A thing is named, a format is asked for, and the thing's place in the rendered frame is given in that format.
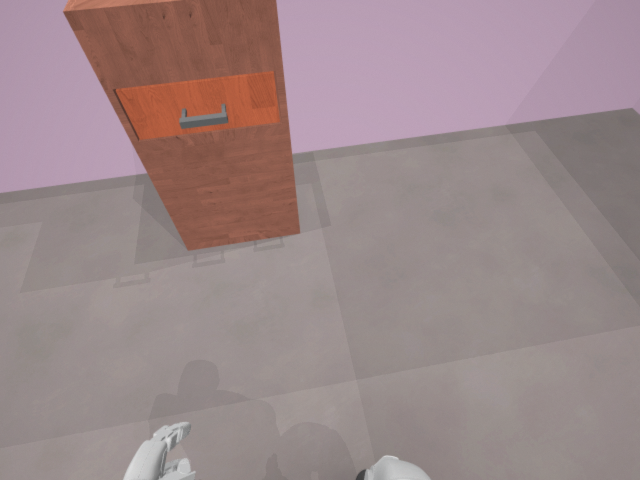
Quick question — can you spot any handle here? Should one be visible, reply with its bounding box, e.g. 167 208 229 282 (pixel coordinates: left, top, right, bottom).
179 104 228 129

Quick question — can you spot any drawer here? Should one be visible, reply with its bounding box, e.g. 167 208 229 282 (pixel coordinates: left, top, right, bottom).
116 71 280 140

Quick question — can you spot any right robot thigh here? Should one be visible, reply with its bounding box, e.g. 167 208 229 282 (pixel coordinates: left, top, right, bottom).
364 459 431 480

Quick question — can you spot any left robot hand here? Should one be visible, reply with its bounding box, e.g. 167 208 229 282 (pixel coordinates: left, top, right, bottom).
123 422 196 480

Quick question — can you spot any cabinet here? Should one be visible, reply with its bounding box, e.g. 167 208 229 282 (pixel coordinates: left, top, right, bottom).
63 0 300 251

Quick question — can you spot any right robot shin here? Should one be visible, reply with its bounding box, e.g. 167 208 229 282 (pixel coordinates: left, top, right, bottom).
374 456 399 466

